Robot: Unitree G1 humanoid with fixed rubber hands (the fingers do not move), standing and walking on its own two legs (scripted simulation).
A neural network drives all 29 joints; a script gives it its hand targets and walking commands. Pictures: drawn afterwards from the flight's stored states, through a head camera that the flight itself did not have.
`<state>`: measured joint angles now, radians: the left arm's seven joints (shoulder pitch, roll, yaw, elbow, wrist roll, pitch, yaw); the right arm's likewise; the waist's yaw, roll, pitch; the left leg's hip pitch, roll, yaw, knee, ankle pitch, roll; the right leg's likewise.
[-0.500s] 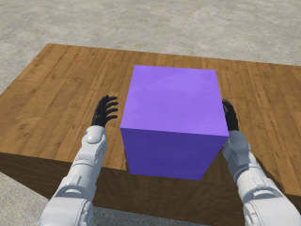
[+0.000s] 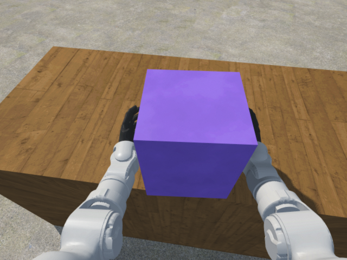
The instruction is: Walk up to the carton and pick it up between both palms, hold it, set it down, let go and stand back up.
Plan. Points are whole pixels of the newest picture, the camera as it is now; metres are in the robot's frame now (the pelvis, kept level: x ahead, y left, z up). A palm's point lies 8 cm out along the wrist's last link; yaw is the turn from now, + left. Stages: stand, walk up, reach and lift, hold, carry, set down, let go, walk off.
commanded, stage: reach and lift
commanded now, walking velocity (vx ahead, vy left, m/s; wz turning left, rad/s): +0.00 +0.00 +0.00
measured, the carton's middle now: (189, 138) +0.39 -0.02 +0.06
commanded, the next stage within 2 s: none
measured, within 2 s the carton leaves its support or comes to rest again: leaves its support in 1.50 s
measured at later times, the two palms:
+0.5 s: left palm (126, 137) +0.39 +0.14 +0.05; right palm (248, 140) +0.39 -0.16 +0.06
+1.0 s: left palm (123, 142) +0.38 +0.15 +0.06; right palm (248, 147) +0.37 -0.16 +0.06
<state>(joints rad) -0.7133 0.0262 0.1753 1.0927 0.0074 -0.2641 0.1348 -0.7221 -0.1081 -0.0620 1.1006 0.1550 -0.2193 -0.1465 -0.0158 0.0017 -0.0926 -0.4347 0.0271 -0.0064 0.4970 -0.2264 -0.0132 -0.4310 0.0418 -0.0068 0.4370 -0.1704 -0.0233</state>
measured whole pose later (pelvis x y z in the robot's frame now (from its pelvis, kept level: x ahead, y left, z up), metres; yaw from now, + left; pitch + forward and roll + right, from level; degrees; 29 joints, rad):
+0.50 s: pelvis +0.00 +0.00 +0.00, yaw +0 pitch +8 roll -1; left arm -0.69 0.00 0.26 1.02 0.13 -0.24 0.13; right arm -0.69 -0.05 -0.21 1.04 0.00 -0.20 -0.13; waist -0.02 -0.01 -0.07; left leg -0.40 0.02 -0.01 0.46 -0.21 -0.01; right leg -0.39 0.04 -0.01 0.40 -0.16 -0.02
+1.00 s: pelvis +0.02 +0.00 +0.01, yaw +1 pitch +1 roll -1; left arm -0.53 -0.07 0.30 0.82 0.27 -0.15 0.07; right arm -0.51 0.05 -0.35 0.89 -0.22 -0.24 -0.09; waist -0.02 -0.02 0.01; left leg -0.17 0.02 -0.01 0.34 -0.19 -0.01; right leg -0.16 0.03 -0.02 0.27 -0.13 -0.02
